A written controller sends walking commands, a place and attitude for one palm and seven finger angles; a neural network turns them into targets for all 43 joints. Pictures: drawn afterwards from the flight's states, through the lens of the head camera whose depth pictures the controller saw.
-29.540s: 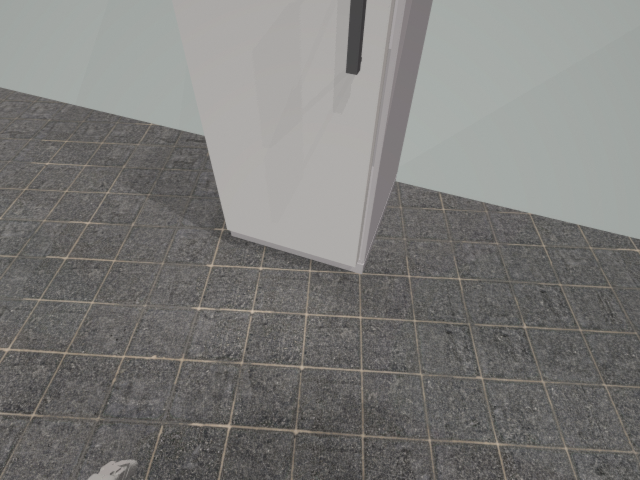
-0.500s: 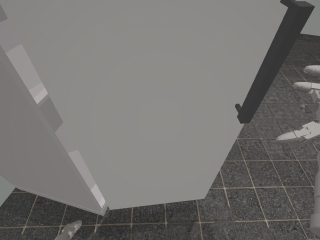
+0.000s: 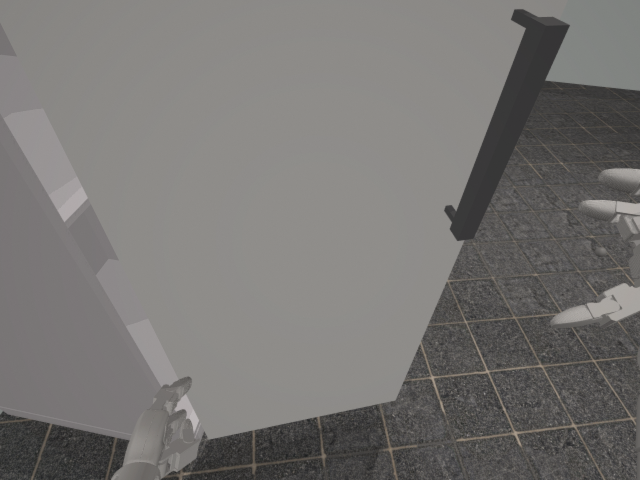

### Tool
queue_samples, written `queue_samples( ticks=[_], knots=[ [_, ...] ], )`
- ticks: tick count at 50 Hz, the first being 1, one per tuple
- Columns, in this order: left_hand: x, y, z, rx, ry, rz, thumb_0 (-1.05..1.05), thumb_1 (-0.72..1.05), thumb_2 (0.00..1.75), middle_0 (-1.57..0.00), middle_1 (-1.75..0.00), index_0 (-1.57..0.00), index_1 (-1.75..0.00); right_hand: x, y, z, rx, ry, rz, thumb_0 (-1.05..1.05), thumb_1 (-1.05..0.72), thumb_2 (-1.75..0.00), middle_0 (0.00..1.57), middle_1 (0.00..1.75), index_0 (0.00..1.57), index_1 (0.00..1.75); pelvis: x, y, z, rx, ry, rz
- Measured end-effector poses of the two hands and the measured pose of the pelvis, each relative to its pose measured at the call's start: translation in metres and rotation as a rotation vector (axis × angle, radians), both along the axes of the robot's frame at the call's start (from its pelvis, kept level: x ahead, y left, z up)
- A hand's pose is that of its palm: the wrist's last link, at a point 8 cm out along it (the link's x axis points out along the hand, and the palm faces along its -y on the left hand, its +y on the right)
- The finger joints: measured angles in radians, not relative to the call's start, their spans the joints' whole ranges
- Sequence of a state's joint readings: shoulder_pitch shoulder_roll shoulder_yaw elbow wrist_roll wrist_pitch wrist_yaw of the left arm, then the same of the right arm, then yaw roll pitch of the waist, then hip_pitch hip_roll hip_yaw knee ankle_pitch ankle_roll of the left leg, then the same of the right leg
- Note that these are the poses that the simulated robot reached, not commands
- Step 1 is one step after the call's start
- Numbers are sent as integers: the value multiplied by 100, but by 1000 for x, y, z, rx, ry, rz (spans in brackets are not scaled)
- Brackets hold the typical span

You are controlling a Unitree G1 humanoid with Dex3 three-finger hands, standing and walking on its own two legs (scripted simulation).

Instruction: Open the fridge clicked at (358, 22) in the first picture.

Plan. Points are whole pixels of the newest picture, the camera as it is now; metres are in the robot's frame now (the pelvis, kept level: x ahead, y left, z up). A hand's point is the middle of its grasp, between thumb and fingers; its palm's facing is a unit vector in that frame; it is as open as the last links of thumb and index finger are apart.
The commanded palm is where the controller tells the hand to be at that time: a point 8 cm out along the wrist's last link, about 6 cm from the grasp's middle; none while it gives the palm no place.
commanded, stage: slip the hand off the handle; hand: right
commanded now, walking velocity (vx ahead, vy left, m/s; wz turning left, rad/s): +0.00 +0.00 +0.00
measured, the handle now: (487, 141) +0.46 -0.20 +0.23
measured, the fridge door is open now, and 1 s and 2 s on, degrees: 68 68 68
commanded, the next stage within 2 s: draw the hand back to the body in 0.08 s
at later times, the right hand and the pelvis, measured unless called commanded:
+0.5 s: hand (603, 274) +0.27 -0.26 +0.20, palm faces +0.07 +0.99 -0.08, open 14.7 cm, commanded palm +0.23 -0.30 +0.20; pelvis +0.01 +0.01 +0.00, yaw +0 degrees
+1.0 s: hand (629, 323) +0.23 -0.29 +0.17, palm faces +0.48 +0.83 -0.29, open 12.8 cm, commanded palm +0.18 -0.31 +0.19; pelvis +0.01 -0.01 +0.01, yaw +0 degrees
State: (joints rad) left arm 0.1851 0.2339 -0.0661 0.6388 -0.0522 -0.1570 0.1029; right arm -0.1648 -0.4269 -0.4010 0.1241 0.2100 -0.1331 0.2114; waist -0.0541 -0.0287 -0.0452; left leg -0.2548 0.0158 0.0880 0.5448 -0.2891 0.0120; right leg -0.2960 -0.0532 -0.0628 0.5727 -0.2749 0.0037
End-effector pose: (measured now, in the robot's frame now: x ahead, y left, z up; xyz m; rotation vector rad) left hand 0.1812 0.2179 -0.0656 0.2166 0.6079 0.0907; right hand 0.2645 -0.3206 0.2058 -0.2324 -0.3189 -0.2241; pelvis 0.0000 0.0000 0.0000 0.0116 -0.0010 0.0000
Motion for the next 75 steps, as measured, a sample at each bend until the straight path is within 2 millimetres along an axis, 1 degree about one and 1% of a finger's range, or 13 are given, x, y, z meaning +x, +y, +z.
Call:
queue_samples(
  ticks=[5,11,15,20,25,33,37,40,44,50,55,63,75],
  knots=[
    [-6,9,-5,10,19,6,2,91,90,-20,-30,-20,-30,-7,1,2,-7,-8,3,-2,56,-20,26,116,25,115,1,4,-1,0,-3,-6],
    [-14,19,-13,20,52,26,2,91,90,-20,-30,-20,-30,0,8,2,-10,6,21,-2,56,-20,26,116,25,115,1,7,-1,-2,3,-8],
    [-17,24,-13,3,43,65,2,91,90,-20,-30,-20,-30,8,8,-8,94,134,100,-2,56,-20,26,116,25,115,5,8,1,-4,-7,-4],
    [-6,24,-2,-22,-40,73,2,91,90,-20,-30,-20,-30,1,9,-11,141,268,178,-2,56,-20,26,115,25,115,12,6,3,-7,-24,3],
    [10,18,11,-29,-112,38,2,91,90,-20,-30,-20,-30,-18,4,-5,153,224,161,-2,56,-20,26,115,25,115,14,5,3,-4,-36,2],
    [29,0,22,-24,-161,-23,2,91,90,-20,-30,-20,-30,-39,6,-21,158,264,132,-2,55,-21,25,115,25,114,11,1,3,-1,-56,-15],
    [33,-10,25,-19,-168,-54,2,91,90,-20,-30,-20,-30,-46,7,-18,103,243,95,-2,51,-23,25,113,25,112,11,-1,3,1,-64,-19],
    [30,-16,23,-11,-146,-85,2,91,90,-20,-30,-20,-30,-53,4,-11,4,156,-78,-2,45,-26,26,109,25,108,9,-2,5,3,-60,-17],
    [20,-18,12,-8,-67,-84,2,90,90,-20,-30,-20,-30,-65,2,-15,-33,94,-213,-2,33,-31,25,102,24,102,8,-5,6,0,-55,-8],
    [0,-15,-5,8,51,-49,2,90,90,-20,-30,-20,-30,-75,-1,-25,-65,103,-283,-1,14,-41,24,91,24,90,12,-11,8,-3,-61,-4],
    [-7,-12,-10,14,89,-16,2,90,90,-20,-30,-20,-30,-75,-3,-26,-95,108,-287,-1,-4,-49,24,80,23,80,16,-15,8,-4,-67,2],
    [0,-10,-4,9,59,9,2,91,90,-20,-30,-20,-30,-80,1,-25,-131,122,-257,0,-33,-63,23,64,22,63,20,-18,9,-4,-70,13],
    [20,-18,6,19,15,-28,2,91,90,-20,-30,-20,-30,-107,-1,-35,-125,181,-299,1,-74,-83,22,39,21,38,20,-18,9,2,-74,4]
  ],
)
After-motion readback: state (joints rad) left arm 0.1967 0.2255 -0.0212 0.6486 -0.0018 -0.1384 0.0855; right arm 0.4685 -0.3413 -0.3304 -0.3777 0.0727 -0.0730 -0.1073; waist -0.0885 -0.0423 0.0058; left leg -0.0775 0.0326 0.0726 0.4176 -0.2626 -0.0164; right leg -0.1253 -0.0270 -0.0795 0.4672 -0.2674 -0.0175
